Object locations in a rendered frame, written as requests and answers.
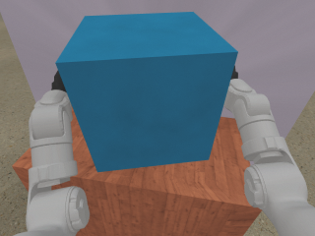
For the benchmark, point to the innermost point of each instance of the carton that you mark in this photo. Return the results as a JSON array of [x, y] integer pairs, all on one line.
[[147, 89]]

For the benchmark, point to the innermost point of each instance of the robot right upper arm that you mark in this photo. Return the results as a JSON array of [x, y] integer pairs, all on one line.
[[278, 189]]

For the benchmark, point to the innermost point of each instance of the left robot forearm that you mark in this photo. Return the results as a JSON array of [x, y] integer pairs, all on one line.
[[52, 158]]

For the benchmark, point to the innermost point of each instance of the right robot forearm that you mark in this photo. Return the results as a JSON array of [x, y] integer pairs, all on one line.
[[261, 141]]

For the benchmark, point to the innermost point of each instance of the robot right hand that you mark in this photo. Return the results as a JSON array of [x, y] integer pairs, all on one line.
[[234, 74]]

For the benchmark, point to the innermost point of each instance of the robot left upper arm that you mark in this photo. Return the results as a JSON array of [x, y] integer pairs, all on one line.
[[59, 212]]

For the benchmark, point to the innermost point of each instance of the pedestal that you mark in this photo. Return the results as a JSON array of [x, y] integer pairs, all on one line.
[[196, 198]]

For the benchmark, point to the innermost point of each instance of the robot left hand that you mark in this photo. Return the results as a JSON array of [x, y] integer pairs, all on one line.
[[58, 84]]

